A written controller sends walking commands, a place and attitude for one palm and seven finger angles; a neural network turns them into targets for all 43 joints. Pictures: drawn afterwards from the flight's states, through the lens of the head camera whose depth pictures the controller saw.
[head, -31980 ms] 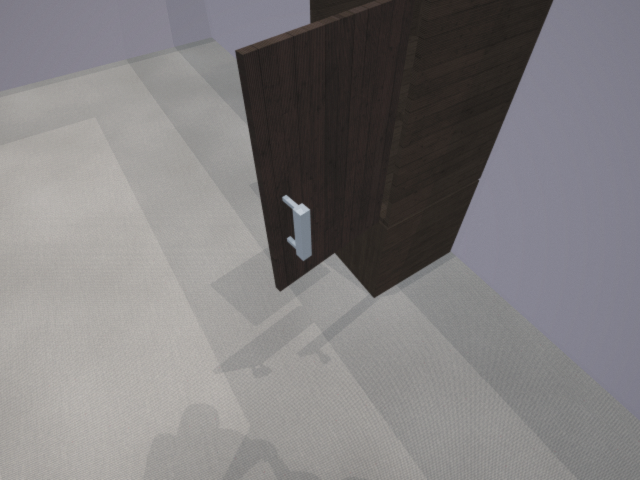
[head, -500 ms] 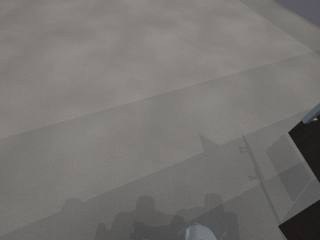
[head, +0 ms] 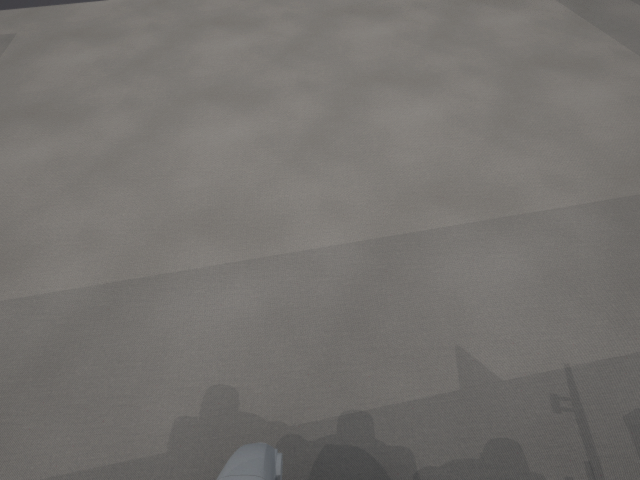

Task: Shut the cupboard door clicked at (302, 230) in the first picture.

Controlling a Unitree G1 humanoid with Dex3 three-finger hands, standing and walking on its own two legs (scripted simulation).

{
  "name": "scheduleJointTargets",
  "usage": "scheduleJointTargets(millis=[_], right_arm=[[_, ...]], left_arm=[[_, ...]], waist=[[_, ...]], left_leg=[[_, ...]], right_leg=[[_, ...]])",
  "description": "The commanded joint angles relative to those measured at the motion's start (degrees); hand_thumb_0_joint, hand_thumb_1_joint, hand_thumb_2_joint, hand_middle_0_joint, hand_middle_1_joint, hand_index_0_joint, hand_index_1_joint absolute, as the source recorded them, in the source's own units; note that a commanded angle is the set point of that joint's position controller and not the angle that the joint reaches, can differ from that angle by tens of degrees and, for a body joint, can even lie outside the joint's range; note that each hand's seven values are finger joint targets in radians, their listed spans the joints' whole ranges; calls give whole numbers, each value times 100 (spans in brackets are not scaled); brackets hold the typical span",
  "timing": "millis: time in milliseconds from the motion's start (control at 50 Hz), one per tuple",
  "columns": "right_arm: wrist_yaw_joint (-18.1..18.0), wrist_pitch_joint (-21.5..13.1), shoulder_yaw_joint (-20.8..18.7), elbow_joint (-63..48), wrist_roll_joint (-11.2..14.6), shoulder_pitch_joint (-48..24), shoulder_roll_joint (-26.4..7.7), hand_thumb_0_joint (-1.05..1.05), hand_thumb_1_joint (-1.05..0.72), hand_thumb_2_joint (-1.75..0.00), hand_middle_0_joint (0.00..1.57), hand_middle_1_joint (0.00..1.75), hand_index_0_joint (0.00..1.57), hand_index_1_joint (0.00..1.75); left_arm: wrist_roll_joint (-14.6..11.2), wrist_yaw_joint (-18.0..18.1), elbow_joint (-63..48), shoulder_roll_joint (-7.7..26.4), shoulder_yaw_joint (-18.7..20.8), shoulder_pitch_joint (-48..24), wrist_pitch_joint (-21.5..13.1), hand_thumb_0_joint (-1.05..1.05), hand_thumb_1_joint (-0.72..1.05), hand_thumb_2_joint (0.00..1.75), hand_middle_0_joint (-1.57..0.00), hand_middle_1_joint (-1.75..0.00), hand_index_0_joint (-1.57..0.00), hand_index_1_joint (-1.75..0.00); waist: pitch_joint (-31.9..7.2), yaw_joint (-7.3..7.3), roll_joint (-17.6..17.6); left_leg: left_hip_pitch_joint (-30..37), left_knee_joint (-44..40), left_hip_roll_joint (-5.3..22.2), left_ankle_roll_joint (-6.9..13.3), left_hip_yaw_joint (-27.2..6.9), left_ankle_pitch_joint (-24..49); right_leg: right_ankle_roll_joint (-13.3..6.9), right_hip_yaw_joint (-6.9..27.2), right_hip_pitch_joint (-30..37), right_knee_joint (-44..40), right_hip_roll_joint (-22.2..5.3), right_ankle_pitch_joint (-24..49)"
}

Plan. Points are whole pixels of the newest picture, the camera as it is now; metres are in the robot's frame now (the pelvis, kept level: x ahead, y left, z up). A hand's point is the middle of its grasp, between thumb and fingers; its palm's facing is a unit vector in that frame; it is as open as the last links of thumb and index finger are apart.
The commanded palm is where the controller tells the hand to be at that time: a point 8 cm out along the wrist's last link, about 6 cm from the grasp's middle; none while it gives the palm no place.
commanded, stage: walk to a spot facing it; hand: left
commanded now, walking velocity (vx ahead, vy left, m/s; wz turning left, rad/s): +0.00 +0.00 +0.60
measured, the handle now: out of the picture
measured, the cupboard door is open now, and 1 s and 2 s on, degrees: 74 74 74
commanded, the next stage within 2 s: turn to face it in 0.32 s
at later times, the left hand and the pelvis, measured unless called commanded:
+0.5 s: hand out of the picture +0.14 +0.27 -0.18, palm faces +0.32 -0.92 -0.22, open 7.4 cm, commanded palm none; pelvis +0.11 +0.05 -0.01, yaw +15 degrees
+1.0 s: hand (199, 453) +0.19 +0.19 -0.17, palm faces +0.10 -0.97 -0.22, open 7.4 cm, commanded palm none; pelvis +0.16 +0.01 +0.00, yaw +2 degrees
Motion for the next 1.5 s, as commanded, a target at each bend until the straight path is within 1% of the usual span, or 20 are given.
scheduleJointTargets(millis=[0,140,220,240,260,280,300,420,740,780,820,860,940,1100,1180,1220,1240,1260,1340,1480], right_arm=[[57,37,79,-388,26,-112,142,0,-90,-90,20,30,20,30],[103,-7,209,-870,17,-1071,-5,0,-90,-90,20,30,20,30],[40,-53,78,-797,-5,-155,-476,0,-90,-90,20,30,20,30],[5,-89,-34,-676,-42,438,-873,0,-90,-90,20,30,20,30],[-50,-130,-173,-635,-44,841,-1563,0,-90,-90,20,30,20,30],[-136,-71,-158,-532,83,1007,-1698,0,-90,-90,20,30,20,30],[-173,-55,-120,-649,55,724,-1588,0,-90,-90,20,30,20,30],[-282,-111,96,-1016,23,-507,-901,0,-90,-90,20,30,20,30],[-392,-72,40,-315,43,20,-749,0,-90,-90,20,30,20,30],[-375,-62,5,-360,97,-35,-696,0,-90,-90,20,30,20,30],[-325,-51,76,-590,110,-229,-239,0,-90,-90,20,30,20,30],[-376,26,65,-605,61,-402,-295,0,-90,-90,20,30,20,30],[-326,57,36,-558,93,-419,-302,0,-90,-90,20,30,20,30],[-355,-8,41,-823,137,-737,-287,0,-90,-90,20,30,20,30],[-406,-110,36,-641,168,-28,-448,0,-90,-90,20,30,20,30],[-430,-179,-107,-703,47,291,-1323,0,-90,-90,20,30,20,30],[-444,-127,-91,-742,3,363,-1358,0,-90,-90,20,30,20,30],[-438,-121,-35,-843,-29,106,-1183,0,-90,-90,20,30,20,30],[-445,-109,74,-1009,-34,-408,-917,0,-90,-90,20,30,20,30],[-361,-96,-16,-851,-11,-22,-1052,0,-90,-90,20,30,20,30]], left_arm=[[26,40,-44,600,74,596,-127,0,90,90,-20,-30,-20,-30],[38,60,42,1009,136,899,14,0,90,90,-20,-30,-20,-30],[4,44,-143,1330,259,607,99,0,90,90,-20,-30,-20,-30],[-43,31,-235,1282,270,541,135,0,90,90,-20,-30,-20,-30],[-138,-13,-483,904,175,563,186,0,90,90,-20,-30,-20,-30],[-86,72,-677,1043,123,243,279,0,90,90,-20,-30,-20,-30],[-67,95,-850,1013,164,-57,303,0,90,90,-20,-30,-20,-30],[34,9,-424,791,229,446,533,0,90,90,-20,-30,-20,-30],[12,-96,-246,633,103,146,639,0,90,90,-20,-30,-20,-30],[21,-86,-204,818,173,445,581,0,90,90,-20,-30,-20,-30],[69,-32,-179,1460,274,516,486,0,90,90,-20,-30,-20,-30],[52,60,-154,1250,292,511,466,0,90,90,-20,-30,-20,-30],[-1,63,-280,1122,289,237,462,0,90,90,-20,-30,-20,-30],[57,14,-281,1307,410,322,500,0,90,90,-20,-30,-20,-30],[-13,-12,-432,1288,415,-176,582,0,90,90,-20,-30,-20,-30],[-101,-88,-618,773,294,-12,611,0,90,90,-20,-30,-20,-30],[-48,-85,-685,950,303,-213,627,0,90,90,-20,-30,-20,-30],[-5,-122,-706,979,336,-208,636,0,90,90,-20,-30,-20,-30],[8,-279,-631,933,336,-260,731,0,90,90,-20,-30,-20,-30],[9,-350,-892,810,235,-742,744,0,90,90,-20,-30,-20,-30]], waist=[[-74,34,-759],[-139,289,-863],[-716,-240,-705],[-1161,-534,-42],[-1551,-565,1667],[-1897,-618,887],[-1042,-443,106],[-812,256,334],[-425,243,550],[-558,352,219],[-276,386,-1499],[-310,374,-1281],[-446,281,-712],[-527,432,-1083],[-627,32,-872],[-854,-6,1670],[-660,-96,1262],[-477,48,729],[-198,259,926],[-369,54,1077]], left_leg=[[-421,-718,194,-113,93,135],[-99,-2736,19,61,609,-161],[1798,-3838,-408,312,709,267],[3158,-4187,106,563,20,2015],[4255,-4361,1958,1502,-2559,5170],[4268,-4493,2279,1888,-2876,5305],[3443,-4650,2161,1814,-2441,4297],[2076,-5365,1033,985,-1443,1498],[2309,-4913,1337,854,-459,1692],[2023,-4270,1050,468,-126,1254],[615,-2603,-132,-160,748,-1611],[-8,-1182,-63,-199,-1,-1802],[50,-992,29,-364,-110,-1060],[663,-2610,-161,-409,-29,-1182],[2606,-4703,-182,-362,21,272],[3609,-5459,2100,510,-2132,1542],[3008,-5433,2536,984,-2239,1720],[2609,-5488,2336,1051,-1894,1540],[2514,-5302,1658,815,-592,2110],[2766,-5150,1722,781,114,2052]], right_leg=[[-69,304,581,-884,-1421,3725],[-232,66,1478,-229,-1728,4698],[-29,-242,1029,1619,-1678,4728],[228,-294,-29,2875,-1354,3037],[664,35,-1973,4566,-229,-2236],[548,1094,-2180,5107,-112,-2621],[523,1175,-2208,5029,-318,-2288],[663,1479,-1820,4349,-244,-700],[397,1210,-439,884,345,-251],[199,1709,177,-126,87,721],[-774,3630,628,-657,-1639,3060],[-1173,3589,831,-524,-1464,3839],[-871,2963,848,-389,-919,3331],[-897,3504,687,-113,-749,3232],[-325,3365,-583,506,-223,2288],[297,2077,-2120,2317,899,-1877],[352,1910,-1973,3372,650,-2312],[396,1906,-1936,3875,510,-2019],[552,1594,-2024,4033,293,-1334],[556,1140,-1595,2640,221,-992]])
